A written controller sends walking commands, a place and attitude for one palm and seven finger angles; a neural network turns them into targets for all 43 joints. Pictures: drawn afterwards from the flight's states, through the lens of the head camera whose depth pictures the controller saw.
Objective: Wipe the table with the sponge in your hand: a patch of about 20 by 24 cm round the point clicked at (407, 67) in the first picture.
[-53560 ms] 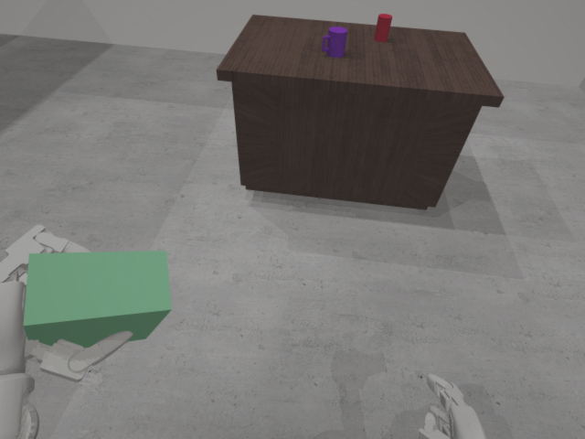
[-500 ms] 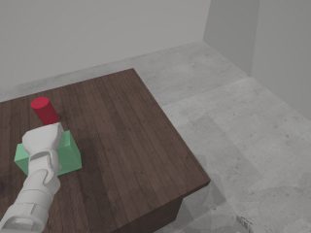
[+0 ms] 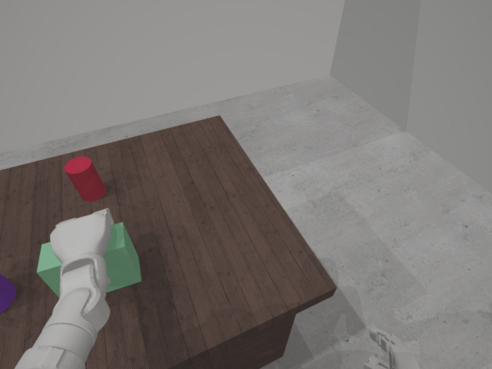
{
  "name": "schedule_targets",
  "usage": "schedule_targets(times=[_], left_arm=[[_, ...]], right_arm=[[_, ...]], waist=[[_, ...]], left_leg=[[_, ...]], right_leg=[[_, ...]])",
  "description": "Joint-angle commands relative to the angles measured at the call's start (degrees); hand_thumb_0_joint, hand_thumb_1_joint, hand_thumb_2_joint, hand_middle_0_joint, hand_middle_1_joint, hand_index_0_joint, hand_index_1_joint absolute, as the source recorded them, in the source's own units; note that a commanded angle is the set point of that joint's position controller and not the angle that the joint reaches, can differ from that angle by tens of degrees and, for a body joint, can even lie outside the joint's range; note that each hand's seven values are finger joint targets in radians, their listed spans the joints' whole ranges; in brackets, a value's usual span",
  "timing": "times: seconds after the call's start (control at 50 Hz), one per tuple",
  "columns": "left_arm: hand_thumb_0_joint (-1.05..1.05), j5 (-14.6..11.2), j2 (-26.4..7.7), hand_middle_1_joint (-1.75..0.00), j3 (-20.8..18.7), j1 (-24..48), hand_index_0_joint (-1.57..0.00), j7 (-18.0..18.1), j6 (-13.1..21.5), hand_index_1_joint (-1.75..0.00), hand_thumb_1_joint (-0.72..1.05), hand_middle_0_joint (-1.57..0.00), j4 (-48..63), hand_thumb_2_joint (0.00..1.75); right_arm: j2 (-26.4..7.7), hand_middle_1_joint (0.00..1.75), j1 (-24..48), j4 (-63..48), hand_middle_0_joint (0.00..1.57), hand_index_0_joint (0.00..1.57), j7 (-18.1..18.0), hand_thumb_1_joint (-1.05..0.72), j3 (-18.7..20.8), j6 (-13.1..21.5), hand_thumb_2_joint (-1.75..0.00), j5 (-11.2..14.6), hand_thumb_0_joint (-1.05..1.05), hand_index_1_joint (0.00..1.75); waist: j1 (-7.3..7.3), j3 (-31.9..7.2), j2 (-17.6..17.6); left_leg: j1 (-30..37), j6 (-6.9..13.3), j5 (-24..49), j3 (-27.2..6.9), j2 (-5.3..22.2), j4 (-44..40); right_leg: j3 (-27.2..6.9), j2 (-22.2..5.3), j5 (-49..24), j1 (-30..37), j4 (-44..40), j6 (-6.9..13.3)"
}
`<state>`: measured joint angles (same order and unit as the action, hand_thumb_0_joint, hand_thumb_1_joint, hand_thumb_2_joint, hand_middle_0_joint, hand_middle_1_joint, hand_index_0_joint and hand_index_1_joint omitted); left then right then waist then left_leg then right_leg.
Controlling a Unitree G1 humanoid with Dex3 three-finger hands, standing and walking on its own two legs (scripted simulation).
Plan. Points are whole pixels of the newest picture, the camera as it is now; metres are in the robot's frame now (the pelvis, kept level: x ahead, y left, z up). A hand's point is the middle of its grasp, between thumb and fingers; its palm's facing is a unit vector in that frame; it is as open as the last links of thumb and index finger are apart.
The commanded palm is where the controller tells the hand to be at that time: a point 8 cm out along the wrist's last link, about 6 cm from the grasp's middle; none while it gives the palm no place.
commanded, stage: wipe back along the first lane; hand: left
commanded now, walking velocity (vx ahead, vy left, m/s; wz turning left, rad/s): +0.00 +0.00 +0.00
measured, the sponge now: (98, 269) +0.29 +0.31 -0.04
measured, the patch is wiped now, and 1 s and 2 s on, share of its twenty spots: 1.00 1.00 1.00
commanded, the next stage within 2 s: lift the sponge slowly off the table in 0.84 s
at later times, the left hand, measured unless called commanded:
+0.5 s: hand (97, 285) +0.24 +0.28 +0.01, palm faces -0.02 -0.06 -1.00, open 10.3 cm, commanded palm +0.20 +0.26 +0.04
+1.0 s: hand (97, 310) +0.20 +0.26 +0.01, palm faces -0.04 -0.09 -1.00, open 10.3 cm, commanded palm +0.16 +0.25 +0.05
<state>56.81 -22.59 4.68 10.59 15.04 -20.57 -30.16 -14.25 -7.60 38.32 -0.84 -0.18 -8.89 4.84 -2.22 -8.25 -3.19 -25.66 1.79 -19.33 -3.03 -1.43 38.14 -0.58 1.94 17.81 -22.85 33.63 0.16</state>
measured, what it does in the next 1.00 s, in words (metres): stands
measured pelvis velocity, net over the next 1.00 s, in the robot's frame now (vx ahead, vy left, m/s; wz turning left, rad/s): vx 0.00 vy -0.01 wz -0.02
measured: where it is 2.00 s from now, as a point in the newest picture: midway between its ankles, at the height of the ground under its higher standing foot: outside the picture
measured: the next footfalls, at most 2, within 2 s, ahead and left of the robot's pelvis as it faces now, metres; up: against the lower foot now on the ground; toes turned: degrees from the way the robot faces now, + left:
none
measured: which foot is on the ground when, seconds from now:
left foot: down 0.00-1.00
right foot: down 0.00-1.00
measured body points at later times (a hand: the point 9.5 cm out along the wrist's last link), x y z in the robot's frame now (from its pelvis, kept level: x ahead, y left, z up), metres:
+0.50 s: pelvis +0.01 +0.00 +0.00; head -0.01 -0.02 +0.45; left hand +0.24 +0.28 +0.06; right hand +0.23 -0.22 -0.08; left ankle +0.00 +0.10 -0.72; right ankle -0.01 -0.13 -0.72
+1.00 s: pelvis +0.00 -0.01 +0.01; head -0.03 -0.03 +0.45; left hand +0.20 +0.26 +0.06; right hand +0.22 -0.23 -0.08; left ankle +0.00 +0.10 -0.72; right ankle -0.01 -0.13 -0.72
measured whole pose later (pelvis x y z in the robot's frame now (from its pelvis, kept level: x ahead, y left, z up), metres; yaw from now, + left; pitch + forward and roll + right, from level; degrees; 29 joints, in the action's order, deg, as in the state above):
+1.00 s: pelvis +0.00 -0.01 +0.01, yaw -1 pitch +2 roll -1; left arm 56.5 -19.3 9.2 -13.5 16.1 -23.3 -6.7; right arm -13.9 -3.6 38.1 0.1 -0.3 -6.9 4.3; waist -4.9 -6.9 -4.3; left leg -17.8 1.3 -18.3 -1.8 -0.9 34.7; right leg -1.9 2.3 17.1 -16.2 31.8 0.6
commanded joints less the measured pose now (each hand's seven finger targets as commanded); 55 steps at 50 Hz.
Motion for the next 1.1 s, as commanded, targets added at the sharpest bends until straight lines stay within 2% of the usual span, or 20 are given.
schedule_targets(times=[0.0,0.02,0.04,0.12,0.22,0.32,0.38,0.42,0.5,0.52,0.6,0.62,0.68,0.72,0.78,0.82,0.86,0.9,1.02,1.08], left_arm=[[0.0,-0.5,-4.0,-1.6,0.7,3.3,-1.2,-2.3,-0.3,-1.6,0.1,-1.2,5.1,1.3],[0.0,-1.0,-4.9,-1.6,-0.9,1.7,-1.2,-2.4,-0.3,-1.6,0.1,-1.2,6.1,1.3],[0.0,-1.0,-4.7,-1.6,-0.4,0.9,-1.2,-2.4,-0.1,-1.6,0.1,-1.2,6.3,1.3],[0.0,-2.0,-4.4,-1.6,-1.9,-6.6,-1.2,-2.3,0.2,-1.6,0.1,-1.2,10.2,1.3],[0.0,-2.4,-1.0,-1.6,0.4,-12.8,-1.2,-1.6,-0.5,-1.6,0.1,-1.2,15.9,1.3],[0.0,-3.0,-1.0,-1.6,-0.1,-14.3,-1.2,-0.7,-2.1,-1.6,0.1,-1.2,19.0,1.3],[0.0,-3.0,0.6,-1.6,1.7,-16.3,-1.2,-0.4,-3.0,-1.6,0.1,-1.2,20.1,1.3],[0.0,-3.2,-0.7,-1.6,0.3,-17.7,-1.2,-0.4,-3.3,-1.6,0.1,-1.2,21.7,1.3],[0.0,-2.6,0.9,-1.6,2.6,-19.3,-1.2,-0.6,-4.0,-1.6,0.1,-1.2,22.1,1.3],[0.0,-2.9,-0.9,-1.6,0.7,-19.2,-1.2,-0.7,-4.0,-1.6,0.1,-1.2,22.8,1.3],[0.0,-2.9,0.0,-1.6,2.0,-19.7,-1.2,-1.0,-4.2,-1.6,0.1,-1.2,23.5,1.3],[0.0,-2.8,-1.9,-1.6,0.1,-19.2,-1.2,-1.0,-4.1,-1.6,0.1,-1.2,23.8,1.3],[0.0,-2.8,2.2,-1.6,4.2,-21.7,-1.2,-1.2,-4.0,-1.6,0.1,-1.2,24.7,1.3],[0.0,-2.8,-0.6,-1.6,1.2,-22.6,-1.2,-1.1,-3.6,-1.6,0.1,-1.2,25.4,1.3],[0.0,-3.5,0.3,-1.6,1.9,-25.9,-1.2,-1.1,-3.2,-1.6,0.1,-1.2,26.2,1.3],[0.0,-3.5,-0.8,-1.6,0.6,-25.8,-1.2,-1.1,-3.3,-1.6,0.1,-1.2,27.3,1.3],[0.0,-3.2,1.6,-1.6,3.6,-24.9,-1.2,-1.0,-3.4,-1.6,0.1,-1.2,27.6,1.3],[0.0,-3.0,0.4,-1.6,2.6,-24.8,-1.2,-0.9,-3.5,-1.6,0.1,-1.2,27.0,1.3],[0.0,-2.9,-1.5,-1.6,0.8,-20.8,-1.2,-0.5,-3.0,-1.6,0.1,-1.2,30.7,1.3],[0.0,-2.3,-0.2,-1.6,2.6,-18.4,-1.2,-0.7,-3.1,-1.6,0.1,-1.2,29.8,1.3]], right_arm=[[-7.6,0.3,8.5,-9.1,0.2,0.2,-0.5,-0.9,2.6,3.1,-0.9,-0.1,0.0,0.3],[-7.5,0.3,9.2,-9.5,0.2,0.2,-0.4,-0.9,2.7,3.3,-0.9,0.0,0.0,0.3],[-7.6,0.3,8.7,-9.2,0.2,0.2,-0.4,-0.9,2.6,3.3,-0.9,-0.2,0.0,0.3],[-7.4,0.3,10.1,-9.9,0.2,0.2,0.1,-0.9,2.7,4.0,-0.9,-0.2,0.0,0.3],[-7.0,0.3,11.6,-10.5,0.2,0.2,0.9,-0.9,2.9,4.6,-0.9,-0.3,0.0,0.3],[-6.9,0.3,12.7,-10.3,0.2,0.2,0.8,-0.9,2.8,4.5,-0.9,-0.4,0.0,0.3],[-6.5,0.3,13.5,-10.5,0.2,0.2,0.7,-0.9,2.7,4.6,-0.9,-0.3,0.0,0.3],[-6.6,0.3,14.2,-10.6,0.2,0.2,0.7,-0.9,2.6,4.6,-0.9,-0.4,0.0,0.3],[-6.1,0.3,14.7,-10.7,0.2,0.2,0.9,-0.9,2.3,4.5,-0.9,-0.3,0.0,0.3],[-6.2,0.3,15.0,-10.8,0.2,0.2,0.8,-0.9,2.3,4.5,-0.9,-0.3,0.0,0.3],[-6.0,0.3,15.4,-10.9,0.2,0.2,0.5,-0.9,1.9,4.5,-0.9,-0.4,0.0,0.3],[-6.3,0.3,15.7,-10.6,0.2,0.2,0.5,-0.9,2.1,4.5,-0.9,-0.4,0.0,0.3],[-5.7,0.3,16.3,-11.3,0.2,0.2,0.8,-0.9,1.9,4.8,-0.9,-0.4,0.0,0.3],[-5.9,0.3,16.5,-11.1,0.2,0.2,0.7,-0.9,2.0,4.9,-0.9,-0.5,0.0,0.3],[-5.6,0.3,16.5,-11.3,0.2,0.2,0.8,-0.9,2.0,5.0,-0.9,-0.5,0.0,0.3],[-5.9,0.3,17.1,-11.1,0.2,0.2,0.8,-0.9,1.9,5.1,-0.9,-0.5,0.0,0.3],[-5.5,0.3,17.2,-11.1,0.2,0.2,0.8,-0.9,1.9,5.2,-0.9,-0.5,0.0,0.3],[-5.7,0.3,17.0,-10.7,0.2,0.2,0.7,-0.9,2.0,5.4,-0.9,-0.4,0.0,0.3],[-5.5,0.3,18.0,-10.7,0.2,0.2,0.2,-0.9,2.2,5.9,-0.9,-0.7,0.0,0.3],[-5.4,0.3,17.6,-10.2,0.2,0.2,0.0,-0.9,2.2,6.2,-0.9,-0.7,0.0,0.3]], waist=[[-0.32,-6.7,3.3],[-1.27,-7.5,2.6],[-0.77,-7.6,3.5],[-2.08,-9.2,4.2],[-2.13,-7.4,4.4],[-2.07,-5.2,6.4],[-2.21,-4.2,6.5],[-2.95,-5.6,5.2],[-2.77,-4.1,4.7],[-3.19,-4.3,4.2],[-2.92,-2.9,5.7],[-3.25,-3.0,4.3],[-3.22,-2.0,4.4],[-3.87,-2.4,4.9],[-3.72,-1.9,5.8],[-4.02,-1.9,5.1],[-3.48,-0.3,4.8],[-3.54,0.4,5.4],[-4.19,-1.9,3.6],[-3.4,-1.0,3.9]], left_leg=[[6.3,0.4,14.0,-0.6,0.2,-5.8],[6.5,0.4,14.5,-0.8,0.3,-6.2],[6.8,0.5,15.0,-0.6,0.2,-5.8],[7.1,0.3,19.5,-0.6,0.3,-5.4],[8.1,0.2,21.9,-0.9,0.6,-5.3],[7.7,0.1,19.4,-0.8,0.7,-6.1],[8.2,0.2,18.3,-0.5,0.5,-6.3],[8.9,0.1,19.0,-0.6,0.5,-6.6],[8.9,0.1,17.9,-0.4,0.3,-6.8],[8.9,0.1,17.6,-0.7,0.4,-7.3],[8.6,0.3,15.2,-0.4,0.1,-7.6],[8.7,0.2,15.1,-0.7,0.2,-7.9],[8.9,0.3,14.1,-0.5,0.2,-8.0],[8.7,0.3,14.1,-0.9,0.3,-8.4],[8.5,0.4,13.9,-0.2,0.0,-8.0],[8.7,0.3,13.8,-0.6,0.2,-8.7],[8.8,0.4,12.1,-0.3,0.2,-8.7],[8.7,0.5,11.6,-0.5,0.2,-8.8],[10.4,0.6,11.8,-0.9,0.1,-9.6],[10.7,0.8,10.6,-0.9,0.0,-9.7]], right_leg=[[1.6,1.0,-13.2,3.5,-4.3,4.5],[1.4,1.0,-13.3,4.5,-4.4,4.6],[1.3,1.0,-14.5,4.8,-4.2,4.5],[0.5,0.7,-21.4,7.9,-3.6,4.5],[0.7,0.8,-23.2,7.4,-3.3,4.4],[0.5,0.9,-21.7,7.3,-3.9,4.3],[0.7,0.7,-20.4,7.2,-4.1,4.1],[0.2,0.7,-21.3,8.4,-4.1,4.3],[0.3,0.7,-19.8,7.9,-4.3,4.3],[-0.2,0.8,-19.4,8.5,-4.7,4.5],[-0.1,0.8,-17.0,8.3,-5.4,4.2],[-0.9,1.0,-16.4,8.4,-5.7,4.5],[0.0,0.9,-14.5,7.8,-5.6,4.4],[-0.8,1.1,-14.7,8.4,-5.9,4.6],[-1.1,0.7,-16.2,9.3,-6.1,4.3],[-1.7,0.9,-15.7,9.4,-6.5,4.4],[-0.9,0.9,-12.4,7.8,-6.9,4.2],[-1.2,0.9,-11.5,7.3,-7.3,4.2],[-2.0,1.1,-10.7,8.8,-7.6,4.5],[-1.3,1.1,-8.5,7.9,-7.8,4.4]])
